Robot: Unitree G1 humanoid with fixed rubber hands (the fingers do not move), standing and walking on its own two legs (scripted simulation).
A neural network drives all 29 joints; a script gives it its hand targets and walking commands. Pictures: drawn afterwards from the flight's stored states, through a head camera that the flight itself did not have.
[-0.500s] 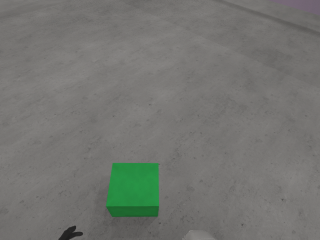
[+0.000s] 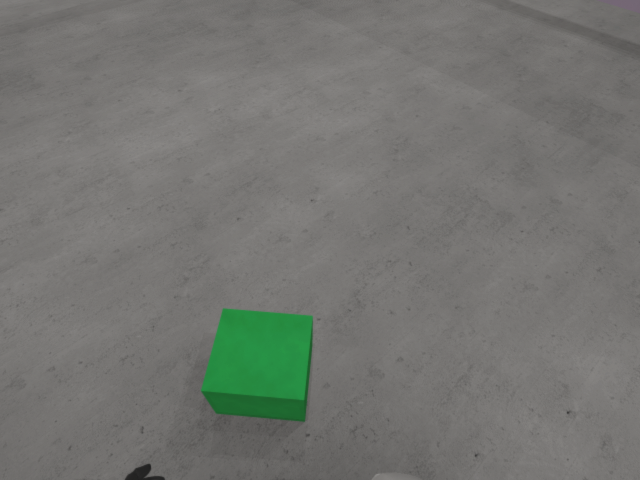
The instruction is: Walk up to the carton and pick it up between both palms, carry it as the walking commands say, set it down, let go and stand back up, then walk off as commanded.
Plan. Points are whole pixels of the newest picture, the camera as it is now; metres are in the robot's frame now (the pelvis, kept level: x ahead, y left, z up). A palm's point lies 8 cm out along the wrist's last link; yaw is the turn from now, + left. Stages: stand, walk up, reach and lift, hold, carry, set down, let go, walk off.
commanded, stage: walk off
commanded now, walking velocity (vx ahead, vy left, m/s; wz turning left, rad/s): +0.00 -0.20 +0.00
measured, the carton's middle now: (264, 365) +0.50 +0.17 -0.66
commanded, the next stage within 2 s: stand in 0.90 s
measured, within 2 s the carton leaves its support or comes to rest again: neither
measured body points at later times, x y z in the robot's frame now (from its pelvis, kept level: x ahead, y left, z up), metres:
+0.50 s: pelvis -0.04 -0.11 +0.01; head -0.02 -0.13 +0.45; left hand +0.06 +0.17 -0.10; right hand +0.05 -0.40 -0.13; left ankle -0.08 +0.04 -0.65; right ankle +0.00 -0.17 -0.73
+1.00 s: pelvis -0.05 -0.16 +0.01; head -0.02 -0.14 +0.46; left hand +0.06 +0.11 -0.12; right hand -0.01 -0.45 -0.11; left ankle -0.11 +0.01 -0.73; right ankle -0.05 -0.29 -0.70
